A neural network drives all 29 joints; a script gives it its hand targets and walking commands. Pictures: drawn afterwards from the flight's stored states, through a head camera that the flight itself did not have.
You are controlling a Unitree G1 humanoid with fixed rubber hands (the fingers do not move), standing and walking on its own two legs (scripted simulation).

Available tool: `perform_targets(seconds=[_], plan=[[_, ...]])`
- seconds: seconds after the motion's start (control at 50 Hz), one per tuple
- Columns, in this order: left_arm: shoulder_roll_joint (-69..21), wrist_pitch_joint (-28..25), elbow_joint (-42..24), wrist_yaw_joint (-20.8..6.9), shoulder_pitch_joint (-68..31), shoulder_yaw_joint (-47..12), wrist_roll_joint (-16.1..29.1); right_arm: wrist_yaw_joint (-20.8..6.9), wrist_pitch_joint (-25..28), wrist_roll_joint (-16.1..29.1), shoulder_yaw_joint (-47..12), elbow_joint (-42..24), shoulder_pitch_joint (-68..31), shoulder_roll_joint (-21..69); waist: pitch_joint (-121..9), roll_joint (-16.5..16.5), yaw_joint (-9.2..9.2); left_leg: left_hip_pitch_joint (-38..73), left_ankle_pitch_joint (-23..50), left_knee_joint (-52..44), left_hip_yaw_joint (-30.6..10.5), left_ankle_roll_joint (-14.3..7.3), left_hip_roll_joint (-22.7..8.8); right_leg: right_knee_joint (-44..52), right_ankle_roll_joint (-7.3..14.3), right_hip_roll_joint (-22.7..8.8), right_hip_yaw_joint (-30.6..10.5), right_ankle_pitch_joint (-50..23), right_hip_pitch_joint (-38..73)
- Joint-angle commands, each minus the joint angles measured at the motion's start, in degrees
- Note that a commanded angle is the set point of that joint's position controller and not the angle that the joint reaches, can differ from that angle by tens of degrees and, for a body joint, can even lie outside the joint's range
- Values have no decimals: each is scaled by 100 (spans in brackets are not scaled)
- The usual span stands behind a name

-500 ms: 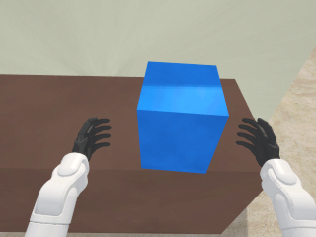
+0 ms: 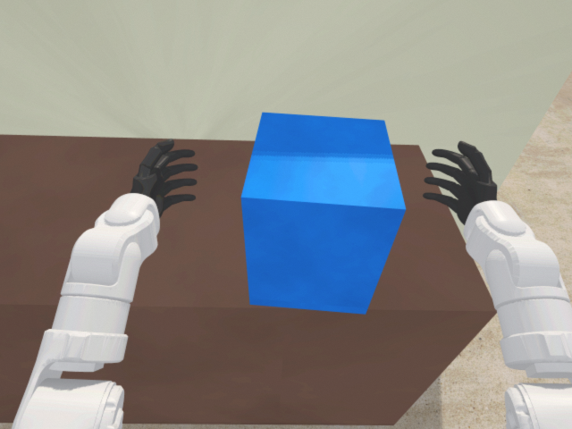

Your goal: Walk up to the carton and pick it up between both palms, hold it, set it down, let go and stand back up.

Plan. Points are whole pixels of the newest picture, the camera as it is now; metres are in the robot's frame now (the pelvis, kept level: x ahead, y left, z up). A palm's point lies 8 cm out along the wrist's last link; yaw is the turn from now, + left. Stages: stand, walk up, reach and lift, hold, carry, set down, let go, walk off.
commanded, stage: reach and lift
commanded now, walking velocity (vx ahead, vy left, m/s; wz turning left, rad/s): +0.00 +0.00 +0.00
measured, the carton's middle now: (315, 215) +0.45 -0.04 +0.06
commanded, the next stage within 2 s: none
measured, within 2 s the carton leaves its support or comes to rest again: neither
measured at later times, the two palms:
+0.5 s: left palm (150, 134) +0.43 +0.18 +0.23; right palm (475, 143) +0.42 -0.23 +0.23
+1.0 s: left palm (169, 154) +0.45 +0.17 +0.19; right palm (452, 164) +0.43 -0.23 +0.19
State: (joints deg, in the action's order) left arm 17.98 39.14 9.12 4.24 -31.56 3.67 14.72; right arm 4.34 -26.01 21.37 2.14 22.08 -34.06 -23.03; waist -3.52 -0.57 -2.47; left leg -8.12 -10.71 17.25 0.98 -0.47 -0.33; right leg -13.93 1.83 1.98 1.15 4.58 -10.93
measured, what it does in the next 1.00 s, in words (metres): stands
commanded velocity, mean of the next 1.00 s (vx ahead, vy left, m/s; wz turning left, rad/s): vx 0.00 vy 0.00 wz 0.00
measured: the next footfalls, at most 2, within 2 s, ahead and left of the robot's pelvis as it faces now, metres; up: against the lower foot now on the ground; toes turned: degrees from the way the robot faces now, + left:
none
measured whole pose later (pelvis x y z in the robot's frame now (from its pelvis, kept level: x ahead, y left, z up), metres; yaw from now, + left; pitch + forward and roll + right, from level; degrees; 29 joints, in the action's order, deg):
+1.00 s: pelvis +0.00 +0.00 +0.00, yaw +2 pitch +10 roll -1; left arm 18.6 18.4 51.2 2.4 -55.5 0.7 13.5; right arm 4.2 -17.5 16.7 1.2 56.5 -57.6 -19.6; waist -10.3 0.4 -5.0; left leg -18.2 -9.9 18.4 -1.6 0.0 -0.1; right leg -13.8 2.1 1.6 3.6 4.0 -19.5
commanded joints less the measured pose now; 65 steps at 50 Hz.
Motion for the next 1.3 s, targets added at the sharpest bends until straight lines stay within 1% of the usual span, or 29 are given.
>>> perform_targets(seconds=[0.0, 0.12, 0.36, 0.52, 0.62, 0.72, 0.78, 0.88, 0.96, 1.0, 1.06, 1.14, 1.22, 1.28], plan=[[858, -197, -714, -10, -2336, 266, 6, 7, 215, -6, 327, -698, -2496, -1057, -2182, -3, -33, -375, 1219, -175, -178, -65, -6, -305, 7, -146, -363, -1819, 1816], [967, -244, -252, -11, -2952, 218, 56, -1, 197, -6, 304, -225, -3127, -1127, -2431, 51, -80, -387, 1399, -106, -209, -28, 25, -336, 0, -126, -294, -1953, 1708], [1149, -575, 1074, 3, -4290, 58, 157, -67, 255, -93, 218, 997, -4432, -1226, -2897, 119, -124, -312, 1544, -32, -261, 44, 22, -295, -28, -76, -126, -1882, 1330], [1312, -806, 2018, 1, -5170, -76, 276, -85, 277, -76, 93, 1777, -5314, -1253, -3149, 109, -136, -388, 1498, -6, -279, 32, 8, -275, -82, -100, -73, -1844, 1199], [1352, -1029, 2693, -34, -5513, -190, 335, -69, 320, -37, -44, 2319, -5654, -1195, -3158, 82, -162, -548, 1428, -23, -294, -1, -12, -267, -120, -149, -83, -1853, 1243], [1248, -1384, 3340, -127, -5435, -283, 277, -36, 457, -20, -186, 2843, -5554, -1005, -2955, 74, -220, -803, 1344, -72, -311, -34, -38, -264, -143, -213, -128, -1857, 1382], [1112, -1655, 3522, -198, -5191, -285, 168, -18, 602, -65, -207, 2950, -5299, -843, -2877, 104, -259, -902, 1404, -81, -329, -34, -55, -274, -131, -234, -153, -1902, 1470], [940, -2113, 3374, -231, -4935, -166, -65, -6, 927, -324, -45, 2652, -5009, -616, -3026, 166, -287, -963, 1525, -36, -338, -7, -52, -336, -96, -218, -127, -1943, 1487], [851, -2477, 3181, -141, -4971, -61, -207, -8, 1241, -611, 169, 2342, -5012, -491, -3394, 237, -258, -979, 1576, 60, -310, 6, -28, -454, -90, -188, -78, -1937, 1371], [810, -2643, 3066, -75, -5001, -7, -259, -2, 1401, -739, 264, 2200, -5039, -454, -3714, 259, -229, -949, 1714, 138, -291, 12, -11, -535, -96, -165, -57, -2064, 1344], [720, -2850, 3125, -3, -4964, 62, -328, 25, 1609, -863, 335, 2218, -5024, -377, -4018, 239, -193, -1021, 1873, 241, -266, -3, 7, -656, -122, -154, -59, -2289, 1356], [595, -3124, 3527, 10, -4820, 120, -421, 84, 1860, -933, 325, 2550, -4913, -235, -3978, 129, -166, -1321, 1759, 256, -250, -56, 10, -768, -176, -184, -98, -2411, 1424], [546, -3484, 4115, -29, -4742, 130, -463, 128, 2125, -965, 294, 2992, -4797, -126, -3692, 73, -149, -1575, 1401, 195, -243, -89, -10, -789, -217, -220, -132, -2196, 1337], [524, -3805, 4463, -43, -4792, 58, -409, 126, 2332, -975, 285, 3233, -4779, -93, -3650, 110, -155, -1562, 1289, 197, -245, -60, -35, -771, -222, -218, -124, -2022, 1138]])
